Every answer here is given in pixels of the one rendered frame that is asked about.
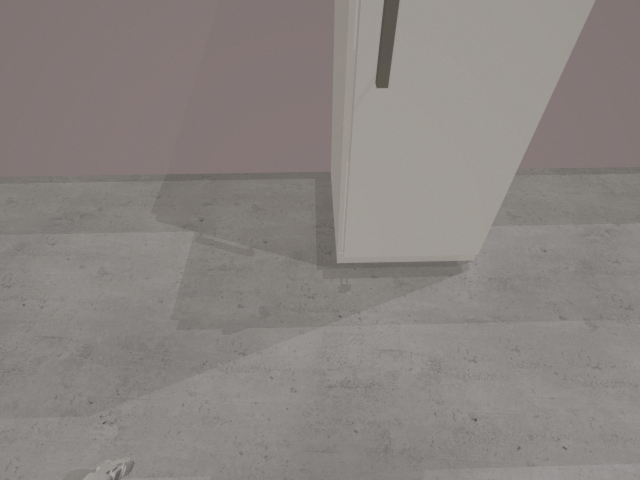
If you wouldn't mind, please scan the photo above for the robot left hand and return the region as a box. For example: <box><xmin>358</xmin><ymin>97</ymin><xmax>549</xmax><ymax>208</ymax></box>
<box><xmin>83</xmin><ymin>458</ymin><xmax>134</xmax><ymax>480</ymax></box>

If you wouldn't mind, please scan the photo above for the handle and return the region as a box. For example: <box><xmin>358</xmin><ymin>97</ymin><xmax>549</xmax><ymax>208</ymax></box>
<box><xmin>375</xmin><ymin>0</ymin><xmax>400</xmax><ymax>88</ymax></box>

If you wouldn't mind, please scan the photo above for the fridge door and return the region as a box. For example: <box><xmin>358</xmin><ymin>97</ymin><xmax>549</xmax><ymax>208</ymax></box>
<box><xmin>343</xmin><ymin>0</ymin><xmax>595</xmax><ymax>257</ymax></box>

